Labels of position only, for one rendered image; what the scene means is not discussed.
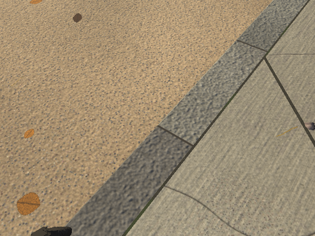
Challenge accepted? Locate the left robot hand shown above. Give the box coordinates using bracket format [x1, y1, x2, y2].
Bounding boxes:
[31, 226, 72, 236]

